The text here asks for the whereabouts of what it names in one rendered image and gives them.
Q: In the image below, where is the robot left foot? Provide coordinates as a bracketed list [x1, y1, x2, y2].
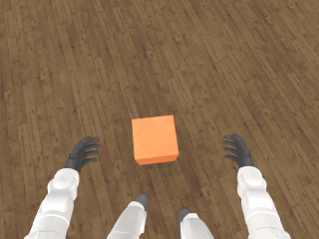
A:
[136, 193, 149, 234]

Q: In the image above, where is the right robot forearm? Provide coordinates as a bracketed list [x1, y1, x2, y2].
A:
[237, 166, 291, 239]

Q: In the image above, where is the carton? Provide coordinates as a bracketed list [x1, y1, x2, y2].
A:
[132, 115, 179, 165]

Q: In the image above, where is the left robot forearm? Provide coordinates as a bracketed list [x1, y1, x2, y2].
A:
[24, 168, 80, 239]

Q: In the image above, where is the left robot hand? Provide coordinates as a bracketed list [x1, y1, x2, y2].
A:
[64, 136, 100, 173]

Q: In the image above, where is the right robot hand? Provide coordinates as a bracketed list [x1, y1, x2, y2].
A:
[223, 133, 255, 169]

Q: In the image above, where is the left robot shin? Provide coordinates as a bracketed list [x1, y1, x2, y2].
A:
[128, 201, 144, 209]

